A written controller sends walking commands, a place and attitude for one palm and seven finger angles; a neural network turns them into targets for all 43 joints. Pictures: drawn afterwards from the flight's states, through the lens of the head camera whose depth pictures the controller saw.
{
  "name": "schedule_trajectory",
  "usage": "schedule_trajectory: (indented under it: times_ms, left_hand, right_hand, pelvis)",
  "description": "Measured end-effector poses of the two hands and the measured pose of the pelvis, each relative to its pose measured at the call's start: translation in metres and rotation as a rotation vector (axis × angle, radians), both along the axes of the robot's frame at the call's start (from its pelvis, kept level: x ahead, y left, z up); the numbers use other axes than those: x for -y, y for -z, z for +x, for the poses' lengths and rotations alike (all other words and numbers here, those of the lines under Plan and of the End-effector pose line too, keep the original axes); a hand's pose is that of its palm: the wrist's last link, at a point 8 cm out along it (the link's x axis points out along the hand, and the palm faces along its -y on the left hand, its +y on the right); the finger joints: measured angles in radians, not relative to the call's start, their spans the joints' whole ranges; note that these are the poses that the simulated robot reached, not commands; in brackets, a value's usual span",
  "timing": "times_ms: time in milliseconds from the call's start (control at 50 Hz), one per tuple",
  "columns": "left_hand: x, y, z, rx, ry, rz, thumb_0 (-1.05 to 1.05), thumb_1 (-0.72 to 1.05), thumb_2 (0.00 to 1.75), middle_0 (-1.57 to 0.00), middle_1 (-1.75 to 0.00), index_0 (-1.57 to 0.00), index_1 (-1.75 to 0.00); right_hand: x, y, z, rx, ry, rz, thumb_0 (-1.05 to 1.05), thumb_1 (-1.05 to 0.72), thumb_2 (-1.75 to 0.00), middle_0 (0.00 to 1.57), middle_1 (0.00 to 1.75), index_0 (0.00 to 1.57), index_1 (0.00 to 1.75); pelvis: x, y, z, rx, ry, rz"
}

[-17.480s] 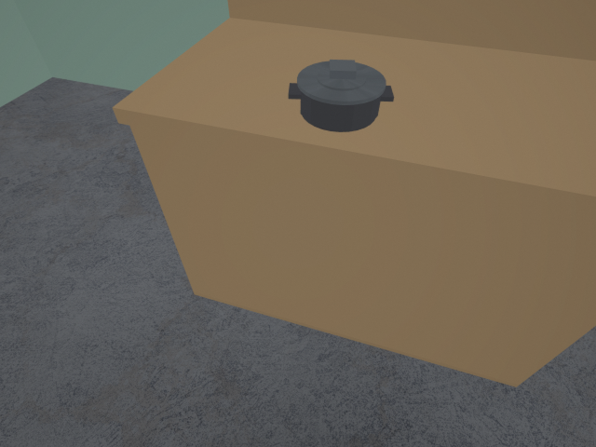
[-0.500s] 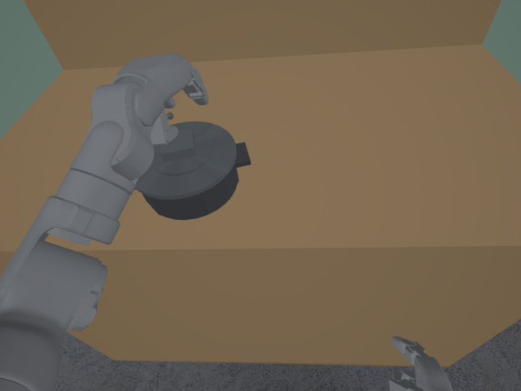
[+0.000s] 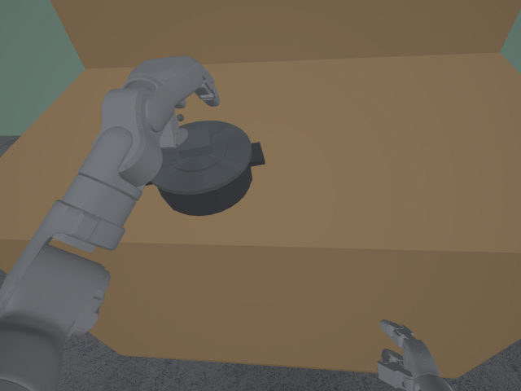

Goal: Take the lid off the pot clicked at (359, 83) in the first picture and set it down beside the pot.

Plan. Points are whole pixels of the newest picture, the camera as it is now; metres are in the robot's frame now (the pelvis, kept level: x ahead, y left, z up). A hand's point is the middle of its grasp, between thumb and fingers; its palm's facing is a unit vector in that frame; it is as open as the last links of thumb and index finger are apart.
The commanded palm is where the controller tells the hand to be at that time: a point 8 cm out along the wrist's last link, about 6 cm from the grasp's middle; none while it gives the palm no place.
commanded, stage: move the open hand above the knob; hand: left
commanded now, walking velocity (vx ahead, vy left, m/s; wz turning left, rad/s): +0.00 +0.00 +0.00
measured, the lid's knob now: (195, 142) +0.46 +0.13 +0.16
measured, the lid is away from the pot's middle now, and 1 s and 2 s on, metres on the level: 0.00 0.00 0.00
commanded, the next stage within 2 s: lower the open fingers around the knob in 0.16 s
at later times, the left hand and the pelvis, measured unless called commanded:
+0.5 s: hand (185, 128) +0.43 +0.13 +0.21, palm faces -0.19 -0.07 -0.98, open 9.9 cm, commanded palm +0.40 +0.14 +0.27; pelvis +0.00 -0.01 +0.00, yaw +0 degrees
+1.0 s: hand (187, 143) +0.43 +0.13 +0.18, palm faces -0.23 -0.09 -0.97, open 9.9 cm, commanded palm +0.41 +0.14 +0.24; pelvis +0.01 +0.00 +0.00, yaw +0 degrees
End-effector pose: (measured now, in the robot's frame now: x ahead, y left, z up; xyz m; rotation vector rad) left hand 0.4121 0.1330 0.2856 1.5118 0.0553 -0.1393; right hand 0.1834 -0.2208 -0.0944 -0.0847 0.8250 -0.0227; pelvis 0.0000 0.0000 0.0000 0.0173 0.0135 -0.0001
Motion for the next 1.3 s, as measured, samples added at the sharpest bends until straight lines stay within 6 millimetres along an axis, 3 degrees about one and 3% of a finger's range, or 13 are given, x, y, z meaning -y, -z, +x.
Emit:
schedule_trajectory:
  times_ms: [340, 700, 1040, 1300]
  left_hand:
    - [0.006, 0.004, -0.002, -0.017, 0.01, -0.013, 0.0, -0.37, 1.69, -0.89, -0.08, -0.89, -0.09]
    - [-0.008, 0.033, 0.006, -0.097, -0.029, -0.029, 0.0, -0.37, 1.69, -0.88, -0.08, -0.89, -0.09]
    - [-0.005, 0.051, 0.012, -0.11, -0.012, -0.03, 0.0, -0.37, 1.69, -0.84, -0.07, -0.88, -0.09]
    - [-0.006, 0.053, 0.014, -0.117, -0.009, -0.037, 0.0, -0.36, 1.66, -0.85, -0.07, -0.88, -0.09]
  right_hand:
    - [0.011, 0.006, -0.013, -0.035, 0.019, -0.013, 0.01, -0.91, -0.89, 0.19, 0.3, 0.2, 0.3]
    - [0.025, 0.006, -0.024, -0.058, 0.058, -0.039, 0.01, -0.91, -0.89, 0.19, 0.3, 0.2, 0.3]
    - [0.015, 0.007, -0.02, -0.065, 0.058, -0.023, 0.01, -0.91, -0.89, 0.19, 0.3, 0.2, 0.3]
    - [0.013, 0.009, -0.019, -0.076, 0.054, -0.021, 0.01, -0.91, -0.89, 0.19, 0.3, 0.2, 0.3]
  pelvis:
    - [0.003, 0.0, -0.002, 0.006, 0.001, 0.002]
    - [0.005, 0.0, 0.002, 0.005, 0.004, -0.002]
    - [0.0, 0.0, 0.006, -0.007, 0.005, -0.005]
    - [0.0, 0.0, 0.01, -0.009, 0.003, -0.006]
